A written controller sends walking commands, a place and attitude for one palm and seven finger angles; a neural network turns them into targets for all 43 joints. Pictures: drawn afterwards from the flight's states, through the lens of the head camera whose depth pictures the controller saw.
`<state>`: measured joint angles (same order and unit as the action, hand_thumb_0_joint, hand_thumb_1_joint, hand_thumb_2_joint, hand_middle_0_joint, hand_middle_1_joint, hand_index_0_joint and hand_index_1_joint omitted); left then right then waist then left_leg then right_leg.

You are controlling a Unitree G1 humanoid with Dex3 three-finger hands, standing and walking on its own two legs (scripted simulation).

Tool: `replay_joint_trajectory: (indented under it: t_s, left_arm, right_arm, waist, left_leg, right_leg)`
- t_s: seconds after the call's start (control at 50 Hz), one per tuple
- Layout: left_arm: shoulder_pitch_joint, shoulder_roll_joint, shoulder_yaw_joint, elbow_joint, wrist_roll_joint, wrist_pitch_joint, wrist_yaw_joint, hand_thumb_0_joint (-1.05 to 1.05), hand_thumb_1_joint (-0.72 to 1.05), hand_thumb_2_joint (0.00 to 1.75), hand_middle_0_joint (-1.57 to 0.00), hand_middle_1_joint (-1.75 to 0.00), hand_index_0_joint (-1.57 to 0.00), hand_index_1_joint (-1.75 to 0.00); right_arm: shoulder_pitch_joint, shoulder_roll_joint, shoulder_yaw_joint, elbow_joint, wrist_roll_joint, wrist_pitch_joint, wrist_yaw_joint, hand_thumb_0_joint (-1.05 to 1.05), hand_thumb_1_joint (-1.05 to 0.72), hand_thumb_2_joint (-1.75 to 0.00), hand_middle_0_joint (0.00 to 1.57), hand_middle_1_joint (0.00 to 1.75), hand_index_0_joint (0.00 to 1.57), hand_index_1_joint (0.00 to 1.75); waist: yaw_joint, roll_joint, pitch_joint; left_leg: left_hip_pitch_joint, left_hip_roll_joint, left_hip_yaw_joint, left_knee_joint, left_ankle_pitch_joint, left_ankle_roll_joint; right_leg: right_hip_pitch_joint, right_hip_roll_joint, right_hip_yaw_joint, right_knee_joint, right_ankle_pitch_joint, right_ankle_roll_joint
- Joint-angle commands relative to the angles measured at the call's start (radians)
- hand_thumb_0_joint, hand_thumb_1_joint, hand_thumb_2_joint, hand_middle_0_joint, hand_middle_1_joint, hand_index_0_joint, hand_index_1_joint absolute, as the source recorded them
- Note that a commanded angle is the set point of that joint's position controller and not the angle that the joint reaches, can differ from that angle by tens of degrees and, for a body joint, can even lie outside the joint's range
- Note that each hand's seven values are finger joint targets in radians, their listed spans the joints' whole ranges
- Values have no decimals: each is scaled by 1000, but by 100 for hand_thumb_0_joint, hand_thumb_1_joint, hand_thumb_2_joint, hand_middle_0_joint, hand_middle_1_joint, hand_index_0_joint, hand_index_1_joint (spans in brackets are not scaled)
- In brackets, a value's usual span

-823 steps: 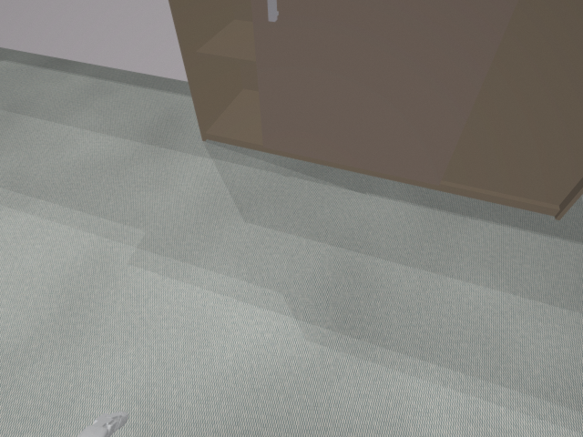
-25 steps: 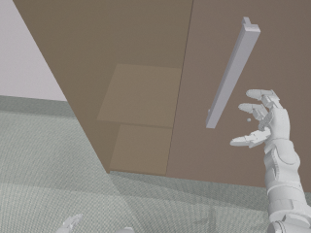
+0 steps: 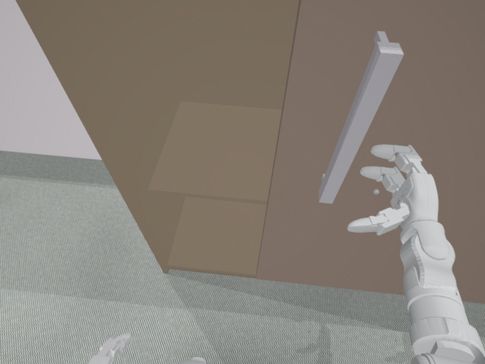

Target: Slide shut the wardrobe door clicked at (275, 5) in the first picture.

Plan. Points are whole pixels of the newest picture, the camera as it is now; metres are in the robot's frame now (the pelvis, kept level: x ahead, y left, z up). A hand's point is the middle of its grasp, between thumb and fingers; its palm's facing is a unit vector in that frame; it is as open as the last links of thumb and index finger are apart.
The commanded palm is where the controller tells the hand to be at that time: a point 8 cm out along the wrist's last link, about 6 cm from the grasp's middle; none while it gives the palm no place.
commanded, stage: feel for the door with the fingertips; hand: right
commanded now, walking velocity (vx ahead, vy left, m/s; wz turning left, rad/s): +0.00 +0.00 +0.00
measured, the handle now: (347, 133) +0.47 -0.12 +0.13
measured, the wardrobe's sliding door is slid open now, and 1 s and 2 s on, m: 0.36 0.36 0.36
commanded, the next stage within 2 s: slide the fingers in behind the handle in 0.78 s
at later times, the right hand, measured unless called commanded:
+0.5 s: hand (359, 184) +0.41 -0.15 +0.08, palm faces +0.04 +1.00 -0.02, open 14.0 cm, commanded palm +0.38 -0.20 +0.09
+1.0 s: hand (357, 175) +0.43 -0.15 +0.08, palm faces +0.02 +1.00 -0.03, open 13.6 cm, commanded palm +0.40 -0.19 +0.09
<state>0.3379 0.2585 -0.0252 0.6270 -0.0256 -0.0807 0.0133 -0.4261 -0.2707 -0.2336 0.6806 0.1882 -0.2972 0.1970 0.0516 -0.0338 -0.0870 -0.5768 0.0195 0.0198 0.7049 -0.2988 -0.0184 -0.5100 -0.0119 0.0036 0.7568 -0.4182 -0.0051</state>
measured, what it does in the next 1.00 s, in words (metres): stands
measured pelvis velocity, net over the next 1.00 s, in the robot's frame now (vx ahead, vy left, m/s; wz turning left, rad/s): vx -0.01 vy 0.00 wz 0.01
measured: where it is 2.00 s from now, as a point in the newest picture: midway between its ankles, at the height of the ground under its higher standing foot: outside the picture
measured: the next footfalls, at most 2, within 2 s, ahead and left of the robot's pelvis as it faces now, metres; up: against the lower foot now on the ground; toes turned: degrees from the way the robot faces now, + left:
none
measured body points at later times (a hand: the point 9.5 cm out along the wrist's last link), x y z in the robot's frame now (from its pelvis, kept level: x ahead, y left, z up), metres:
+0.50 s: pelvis -0.01 +0.01 +0.00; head +0.05 +0.01 +0.45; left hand +0.09 +0.26 -0.11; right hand +0.40 -0.20 +0.08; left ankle +0.03 +0.13 -0.71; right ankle -0.03 -0.11 -0.71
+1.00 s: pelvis -0.01 +0.00 +0.00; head +0.06 +0.01 +0.44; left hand +0.06 +0.26 -0.12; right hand +0.42 -0.20 +0.08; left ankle +0.03 +0.13 -0.71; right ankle -0.03 -0.11 -0.71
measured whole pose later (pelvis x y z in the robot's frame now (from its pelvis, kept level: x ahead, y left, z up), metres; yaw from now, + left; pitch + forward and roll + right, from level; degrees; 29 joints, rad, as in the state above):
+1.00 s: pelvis -0.01 +0.00 +0.00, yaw +0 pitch +12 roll +1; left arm 0.35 0.25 -0.02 0.65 -0.01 -0.06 0.01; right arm -0.61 -0.27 -0.25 0.87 0.13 -0.35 0.12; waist 0.08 -0.03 -0.07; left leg -0.64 0.02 0.01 0.74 -0.29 -0.01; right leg -0.57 -0.02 0.00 0.79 -0.42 0.00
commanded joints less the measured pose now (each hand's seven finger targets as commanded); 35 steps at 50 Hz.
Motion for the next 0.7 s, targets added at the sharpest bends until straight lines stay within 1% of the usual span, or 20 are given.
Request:
replay_joint_trajectory:
  t_s: [0.0, 0.04, 0.08, 0.12, 0.14, 0.18, 0.2, 0.22, 0.26, 0.3, 0.32, 0.38, 0.44, 0.5, 0.52, 0.56, 0.62, 0.64, 0.66, 0.68]
  left_arm:
    - [3, 129, 61, -108, 3, -47, 8, 0, 90, 90, -20, -30, -20, -30]
    - [3, 130, 60, -104, 6, -45, 9, 0, 90, 90, -20, -30, -20, -30]
    - [-9, 124, 55, -96, 4, -44, 12, 0, 90, 90, -20, -30, -20, -30]
    - [-13, 126, 56, -101, 6, -44, 13, 0, 90, 90, -20, -30, -20, -30]
    - [-17, 117, 54, -102, 8, -47, 12, 0, 90, 90, -20, -30, -20, -30]
    - [-18, 113, 54, -105, 8, -53, 10, 0, 90, 90, -20, -30, -20, -30]
    - [-20, 113, 52, -101, 6, -55, 9, 0, 90, 90, -20, -30, -20, -30]
    - [-16, 119, 54, -97, 6, -53, 9, 0, 90, 90, -20, -30, -20, -30]
    - [-19, 120, 52, -92, 0, -51, 11, 0, 90, 90, -20, -30, -20, -30]
    - [-15, 124, 54, -91, 2, -50, 13, 0, 90, 90, -20, -30, -20, -30]
    - [-10, 131, 53, -89, 3, -44, 15, 0, 90, 90, -20, -30, -20, -30]
    - [-11, 122, 48, -94, 5, -38, 17, 0, 90, 90, -20, -30, -20, -30]
    - [-6, 120, 50, -97, 9, -37, 19, 0, 90, 90, -20, -30, -20, -30]
    - [-1, 117, 51, -90, 7, -38, 20, 0, 90, 90, -20, -30, -20, -30]
    - [4, 121, 53, -89, 7, -37, 17, 0, 90, 90, -20, -30, -20, -30]
    - [10, 120, 52, -78, 4, -38, 16, 0, 90, 90, -20, -30, -20, -30]
    - [23, 134, 56, -68, 1, -31, 16, 0, 90, 90, -20, -30, -20, -30]
    - [31, 137, 57, -65, 2, -29, 16, 0, 90, 90, -20, -30, -20, -30]
    - [28, 133, 56, -69, 1, -28, 15, 0, 90, 90, -20, -30, -20, -30]
    - [35, 133, 56, -66, 3, -29, 14, 0, 90, 90, -20, -30, -20, -30]
  right_arm:
    - [-371, -144, -22, -272, -1, -70, -35, 0, 50, -30, 30, 120, 30, 120]
    - [-366, -165, -37, -270, -12, -71, -56, 0, 50, -30, 30, 120, 30, 120]
    - [-420, -160, -30, -256, -22, -77, -73, 0, 50, -30, 30, 120, 30, 120]
    - [-393, -187, -49, -264, -36, -83, -88, 0, 50, -30, 30, 120, 30, 120]
    - [-402, -149, -21, -279, -35, -87, -90, 0, 50, -30, 30, 120, 30, 120]
    - [-380, -111, 6, -287, -33, -91, -88, 0, 50, -30, 30, 120, 30, 120]
    - [-381, -100, 13, -268, -29, -87, -89, 0, 50, -30, 30, 120, 30, 120]
    - [-363, -109, 2, -231, -26, -80, -88, 0, 50, -30, 30, 120, 30, 120]
    - [-411, -82, 30, -196, -27, -68, -85, 0, 50, -30, 30, 120, 30, 120]
    - [-422, -106, 5, -172, -30, -62, -89, 0, 50, -30, 30, 120, 30, 120]
    - [-408, -156, -36, -144, -34, -58, -93, 0, 50, -30, 30, 120, 30, 120]
    - [-457, -164, -42, -157, -38, -71, -91, 0, 50, -30, 30, 120, 30, 120]
    - [-473, -210, -81, -172, -35, -95, -88, 0, 50, -30, 30, 120, 30, 120]
    - [-507, -173, -43, -166, -31, -111, -70, 0, 50, -30, 30, 120, 30, 120]
    - [-492, -165, -36, -150, -28, -109, -65, 0, 50, -30, 30, 120, 30, 120]
    - [-523, -119, 1, -106, -27, -100, -53, 0, 50, -30, 30, 120, 30, 120]
    - [-553, -139, -7, -42, -31, -82, -47, 0, 50, -30, 30, 120, 30, 120]
    - [-579, -159, -20, -40, -34, -82, -50, 0, 50, -30, 30, 120, 30, 120]
    - [-589, -137, -2, -35, -36, -81, -52, 0, 50, -30, 30, 120, 30, 120]
    - [-616, -143, -10, -41, -38, -84, -59, 0, 50, -30, 30, 120, 30, 120]
  waist:
    - [13, 9, -311]
    - [13, 30, -309]
    - [20, 8, -269]
    - [2, -4, -295]
    - [12, -19, -313]
    - [5, -48, -333]
    - [9, -31, -319]
    - [9, 22, -302]
    - [29, 39, -253]
    - [24, 47, -260]
    - [13, 74, -252]
    - [14, 51, -290]
    - [5, 33, -335]
    - [21, 6, -338]
    - [22, 25, -333]
    - [40, -2, -299]
    - [50, 40, -272]
    - [52, 54, -294]
    - [50, 9, -292]
    - [51, 5, -308]
  left_leg:
    - [222, -28, 25, -37, 303, 41]
    - [243, -27, 18, -41, 300, 38]
    - [220, -25, 16, -48, 249, 39]
    - [241, -24, 9, -46, 251, 42]
    - [249, -23, 7, -47, 270, 40]
    - [248, -23, 11, -40, 286, 43]
    - [242, -24, 14, -42, 283, 44]
    - [244, -27, 14, -48, 276, 43]
    - [218, -26, 12, -56, 247, 38]
    - [225, -24, 7, -59, 235, 37]
    - [236, -23, 5, -61, 225, 38]
    - [270, -18, -9, -55, 255, 35]
    - [303, -20, -18, -44, 294, 36]
    - [277, -22, -11, -36, 313, 38]
    - [271, -24, -12, -39, 315, 38]
    - [232, -25, -6, -44, 292, 38]
    - [194, -28, 2, -49, 243, 39]
    - [201, -28, 0, -46, 238, 36]
    - [190, -26, 0, -45, 230, 38]
    - [187, -26, 3, -39, 238, 39]
  right_leg:
    - [101, 9, 16, -107, 368, 8]
    - [75, 14, 8, -109, 333, 2]
    - [58, 17, 7, -116, 271, 2]
    - [64, 18, 4, -116, 278, 0]
    - [80, 21, -1, -113, 289, -2]
    - [100, 19, 0, -112, 317, 5]
    - [97, 16, 2, -113, 312, 6]
    - [74, 15, 3, -113, 298, 2]
    - [50, 16, -2, -117, 250, 0]
    - [39, 20, -5, -118, 231, -3]
    - [16, 20, -4, -119, 222, -5]
    - [13, 27, -14, -113, 230, -7]
    - [17, 27, -16, -103, 259, -7]
    - [38, 25, -16, -98, 282, -5]
    - [34, 23, -15, -93, 287, -7]
    - [34, 23, -16, -93, 266, -5]
    - [15, 21, -7, -93, 234, -7]
    - [13, 22, -5, -92, 228, -8]
    - [17, 25, -6, -94, 225, -6]
    - [27, 24, -2, -92, 239, -5]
